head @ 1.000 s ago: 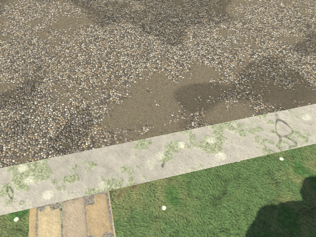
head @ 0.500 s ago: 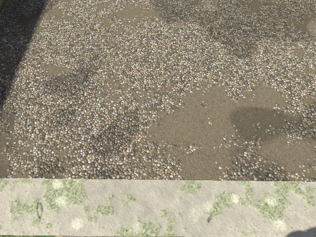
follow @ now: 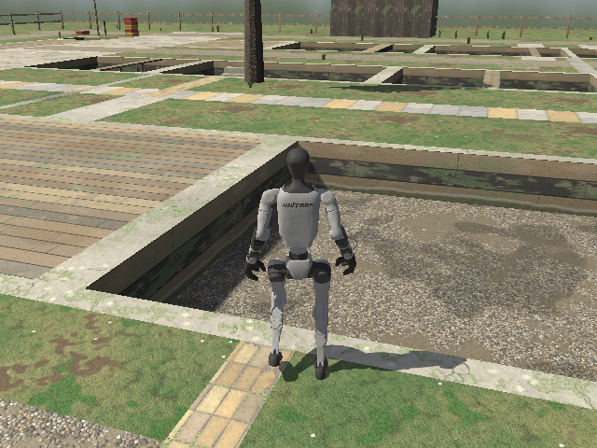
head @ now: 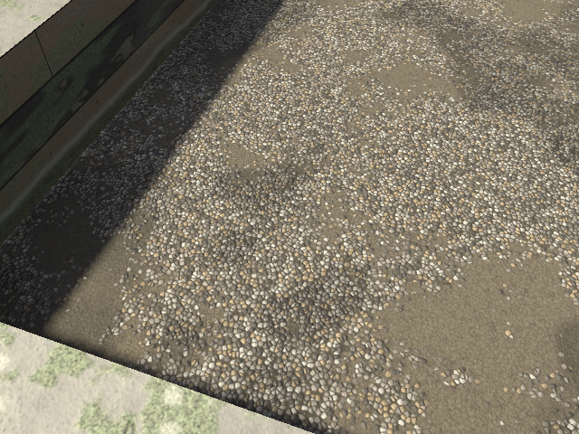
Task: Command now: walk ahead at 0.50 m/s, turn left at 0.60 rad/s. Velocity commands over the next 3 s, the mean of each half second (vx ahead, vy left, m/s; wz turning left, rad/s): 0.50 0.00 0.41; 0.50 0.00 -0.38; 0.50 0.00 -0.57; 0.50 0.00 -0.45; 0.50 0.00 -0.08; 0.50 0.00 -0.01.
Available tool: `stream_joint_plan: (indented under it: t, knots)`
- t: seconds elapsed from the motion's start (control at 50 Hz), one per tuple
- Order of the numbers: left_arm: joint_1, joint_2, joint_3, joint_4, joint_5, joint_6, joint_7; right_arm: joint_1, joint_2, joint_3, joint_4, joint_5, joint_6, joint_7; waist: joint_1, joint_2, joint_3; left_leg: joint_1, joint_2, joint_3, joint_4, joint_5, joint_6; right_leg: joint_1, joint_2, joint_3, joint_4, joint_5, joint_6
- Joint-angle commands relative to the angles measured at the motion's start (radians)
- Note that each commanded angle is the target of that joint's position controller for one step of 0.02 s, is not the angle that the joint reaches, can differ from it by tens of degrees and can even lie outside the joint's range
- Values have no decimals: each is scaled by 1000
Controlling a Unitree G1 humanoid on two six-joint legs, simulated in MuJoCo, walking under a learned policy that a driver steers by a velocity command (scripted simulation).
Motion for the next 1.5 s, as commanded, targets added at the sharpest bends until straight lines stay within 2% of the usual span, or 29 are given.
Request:
stream_joint_plan:
  t: [0.02,0.16,0.22,0.24,0.26,0.28,0.3,0.32,0.34,0.44,0.6,0.66,0.68,0.7,0.72,0.74,0.76,0.84,0.96,1.08,1.1,1.12,1.14,1.2,1.34,1.38,1.4,1.42,1.5]
  knots:
    - [-10,156,48,-47,0,-18,3,19,-30,-2,-66,-9,-11,4,-19,-123,-5,-92,75,-16,-140,88,-3,67,-264,248,-265,-134,-196]
    - [-14,205,66,-46,-19,9,-5,-71,-27,15,-63,-5,-2,39,18,-150,29,129,44,96,-489,113,29,29,-304,82,-230,-81,-144]
    - [-43,179,52,-45,-29,26,-2,139,-77,-24,22,-17,-5,38,-86,-74,-32,435,-50,169,-632,149,84,-17,-253,-17,14,39,-67]
    - [-49,136,34,-59,-18,21,1,273,-183,-63,52,-25,-14,27,-147,126,-72,579,58,-73,-767,196,148,-133,-144,-107,404,24,13]
    - [-32,64,8,-125,-9,3,8,266,-279,-63,28,-37,-27,39,-67,334,-128,684,257,-593,-965,169,304,-399,30,5,761,-374,65]
    - [-23,139,21,-113,-62,-7,13,227,-205,-46,15,-36,-38,57,-82,182,-155,662,320,-673,-1034,88,350,-479,13,140,847,-329,53]
    - [-7,168,27,-102,-77,-7,15,189,-161,-32,22,-32,-47,64,-57,130,-105,614,312,-577,-990,93,330,-506,-17,144,883,-286,36]
    - [2,162,25,-88,-54,-1,23,170,-133,-21,35,-24,-48,67,-42,67,-88,557,280,-474,-942,119,292,-492,-52,139,889,-246,23]
    - [11,112,4,-80,39,31,7,131,-130,-28,31,-37,-35,37,-27,48,-161,561,180,-306,-898,261,199,-393,-96,118,764,-157,34]
    - [-43,115,10,-81,-11,109,-14,108,-76,1,38,-39,-52,34,-22,43,-47,361,159,-174,-952,407,207,-273,-24,125,688,-91,69]
    - [-132,88,-11,-140,5,93,-47,145,-123,-8,49,-46,-61,21,-69,36,-15,410,211,-77,-869,419,188,-238,22,80,398,-58,-20]
    - [-33,87,-14,-139,0,98,-56,57,-154,-14,21,-49,-50,7,-36,93,-29,251,153,24,-747,583,137,82,111,-33,240,-106,-46]
    - [100,85,-9,-111,-3,98,-51,10,-162,-12,11,-40,-44,0,45,60,-72,208,125,69,-575,681,103,227,121,0,135,-67,-75]
    - [208,161,17,-106,-6,81,-44,-13,-141,-7,-12,-32,-37,-5,128,-139,-126,136,42,151,-187,526,44,320,-42,297,-58,-44,-156]
    - [115,245,14,-160,-18,73,-56,-33,-54,18,-86,-39,-29,-2,20,-308,-123,-152,-88,116,6,-162,3,396,-292,715,-75,323,-233]
    - [116,265,32,-161,-47,82,-49,-129,-94,14,-109,-68,-17,-15,86,-261,-153,-214,-87,-27,57,-120,-20,313,-291,795,-91,286,-323]
    - [29,229,18,-188,-30,86,-29,-148,-120,11,-116,-62,-11,-32,43,-214,-88,-225,-78,-38,120,-71,-44,221,-302,720,-83,369,-347]
    - [-85,128,-25,-226,-29,77,-18,-139,-86,25,-97,-73,26,-43,-39,-126,-75,-46,-10,-8,-60,61,-107,-9,-123,493,-95,455,-223]
    - [-89,155,-26,-242,-15,76,-22,-218,-43,52,-85,-77,35,-13,-15,-107,-106,167,-29,49,-437,116,-100,-13,-32,427,-91,512,-120]
    - [-157,176,-12,-274,-20,133,-25,-203,-9,71,-75,-62,-8,16,-20,-107,-116,448,-32,55,-789,150,-40,-36,-30,547,-63,131,-135]
    - [-166,137,-20,-284,-31,130,-17,-140,6,74,-67,-81,-13,16,-42,-44,-151,635,56,-4,-767,239,-5,-165,-7,518,28,33,-98]
    - [-162,74,-39,-312,-41,126,-27,-196,-91,43,-80,-83,-18,18,-17,174,-166,649,155,-138,-799,156,49,-272,106,342,110,-175,-47]
    - [-228,92,-34,-332,-36,126,-25,-208,-107,42,-100,-74,-19,22,-61,234,-135,596,240,-265,-899,105,97,-299,128,256,209,-233,-10]
    - [-279,143,-9,-340,-20,127,-33,-239,-89,56,-113,-61,-37,18,-35,99,-82,400,265,-253,-967,139,136,-206,78,202,393,-181,41]
    - [-200,60,-48,-293,10,144,-44,-278,-60,64,-121,-55,-14,38,32,75,-113,292,131,19,-853,52,26,119,82,95,95,-91,-4]
    - [-205,130,-33,-296,-5,150,-48,-267,-3,80,-159,-58,1,46,3,-147,-97,226,3,168,-689,-12,-58,101,-10,306,-16,-191,-71]
    - [-206,191,-11,-313,-34,156,-51,-340,-9,83,-187,-66,4,49,63,-268,-31,163,-51,192,-591,-21,-78,6,-77,508,-132,-308,-114]
    - [-222,212,-8,-325,-26,159,-43,-372,-36,74,-205,-59,0,50,66,-305,14,88,-61,139,-536,-41,-81,19,-117,600,-174,-246,-140]
    - [-291,178,-14,-335,-9,149,-17,-279,-45,69,-174,-59,-29,42,3,-217,-81,171,-41,60,-514,11,-81,56,-94,574,-110,66,-146]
